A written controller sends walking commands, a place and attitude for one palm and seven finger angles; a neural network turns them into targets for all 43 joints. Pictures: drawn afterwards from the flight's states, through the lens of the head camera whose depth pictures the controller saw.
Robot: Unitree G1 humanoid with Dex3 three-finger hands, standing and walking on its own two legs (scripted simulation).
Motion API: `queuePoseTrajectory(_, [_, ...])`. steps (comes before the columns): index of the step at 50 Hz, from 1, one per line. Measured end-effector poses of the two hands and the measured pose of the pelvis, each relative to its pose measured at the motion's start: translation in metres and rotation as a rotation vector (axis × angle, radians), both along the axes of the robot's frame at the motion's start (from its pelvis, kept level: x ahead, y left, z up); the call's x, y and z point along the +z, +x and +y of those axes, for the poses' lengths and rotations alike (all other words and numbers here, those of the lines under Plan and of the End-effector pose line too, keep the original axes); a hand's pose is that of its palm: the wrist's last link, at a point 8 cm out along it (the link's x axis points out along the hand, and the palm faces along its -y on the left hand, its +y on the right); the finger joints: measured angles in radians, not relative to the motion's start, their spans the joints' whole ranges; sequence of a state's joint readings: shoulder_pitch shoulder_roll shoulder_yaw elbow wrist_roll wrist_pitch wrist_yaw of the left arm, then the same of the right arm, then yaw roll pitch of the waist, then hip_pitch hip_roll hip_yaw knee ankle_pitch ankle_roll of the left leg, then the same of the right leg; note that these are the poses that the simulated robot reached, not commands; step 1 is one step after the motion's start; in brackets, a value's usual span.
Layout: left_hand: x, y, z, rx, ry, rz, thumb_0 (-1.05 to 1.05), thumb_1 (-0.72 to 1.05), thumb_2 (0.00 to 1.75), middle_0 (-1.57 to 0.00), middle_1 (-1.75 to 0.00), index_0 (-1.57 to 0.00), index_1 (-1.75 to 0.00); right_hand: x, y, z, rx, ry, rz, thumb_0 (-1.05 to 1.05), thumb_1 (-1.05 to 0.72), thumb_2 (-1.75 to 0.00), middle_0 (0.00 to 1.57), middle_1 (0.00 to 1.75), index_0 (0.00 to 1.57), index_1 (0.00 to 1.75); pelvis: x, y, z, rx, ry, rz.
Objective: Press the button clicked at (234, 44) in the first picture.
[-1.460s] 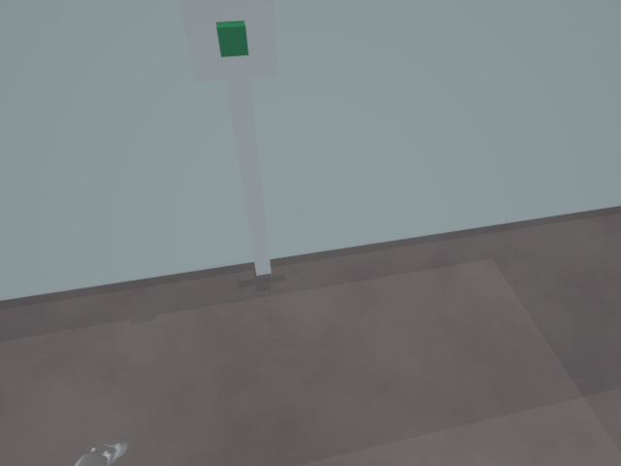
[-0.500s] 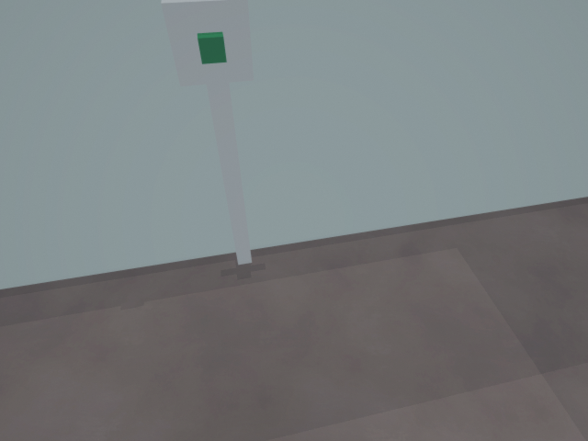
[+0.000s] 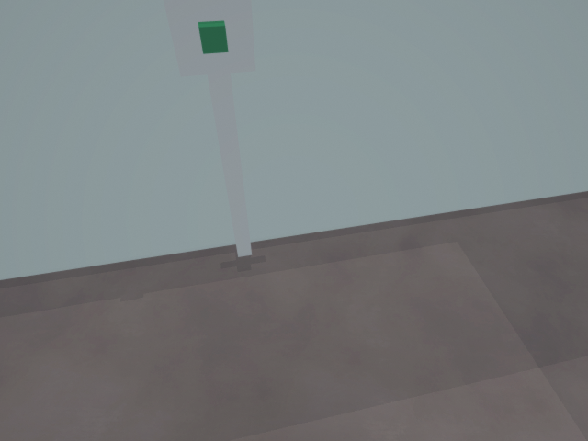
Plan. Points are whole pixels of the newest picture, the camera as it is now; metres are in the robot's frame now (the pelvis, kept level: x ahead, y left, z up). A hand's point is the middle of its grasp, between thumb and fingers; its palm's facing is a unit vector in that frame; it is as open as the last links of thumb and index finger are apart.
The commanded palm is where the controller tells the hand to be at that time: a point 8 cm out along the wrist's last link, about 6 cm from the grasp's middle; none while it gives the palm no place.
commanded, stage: turn to face it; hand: left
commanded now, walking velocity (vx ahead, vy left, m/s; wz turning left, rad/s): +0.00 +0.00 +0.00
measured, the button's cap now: (213, 36) +0.91 +0.24 +0.14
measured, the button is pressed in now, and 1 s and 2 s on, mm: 0 0 0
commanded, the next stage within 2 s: take the last steps up to it in 0.66 s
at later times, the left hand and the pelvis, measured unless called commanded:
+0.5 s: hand out of the picture +0.03 +0.22 -0.18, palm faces +0.07 -0.96 -0.26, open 7.4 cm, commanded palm none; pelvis -0.01 +0.01 -0.01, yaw +5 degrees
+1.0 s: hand out of the picture -0.07 +0.14 -0.17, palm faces +0.27 -0.94 -0.22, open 7.4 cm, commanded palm none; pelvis -0.01 -0.03 +0.00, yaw +13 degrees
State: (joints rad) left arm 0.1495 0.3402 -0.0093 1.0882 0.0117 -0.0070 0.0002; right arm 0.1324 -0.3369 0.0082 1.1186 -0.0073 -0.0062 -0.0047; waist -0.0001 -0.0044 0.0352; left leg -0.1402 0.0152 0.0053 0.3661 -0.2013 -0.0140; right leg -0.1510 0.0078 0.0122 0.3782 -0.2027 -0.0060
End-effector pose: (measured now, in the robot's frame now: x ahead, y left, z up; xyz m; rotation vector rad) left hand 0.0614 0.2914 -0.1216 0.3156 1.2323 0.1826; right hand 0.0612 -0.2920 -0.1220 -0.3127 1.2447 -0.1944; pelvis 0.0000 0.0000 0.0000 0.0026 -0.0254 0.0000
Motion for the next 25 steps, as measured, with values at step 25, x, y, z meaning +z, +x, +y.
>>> queuePoseTrajectory(25, [-0.026, -0.037, -0.023, 0.114, -0.075, 0.018, 0.0, 0.91, 0.9, -0.2, -0.3, -0.2, -0.3, -0.026, 0.006, 0.058, 0.068, 0.102, 0.035, 0.0, -0.91, -0.9, 0.2, 0.3, 0.2, 0.3, -0.014, -0.009, 0.01, 0.087, -0.007, 0.017])
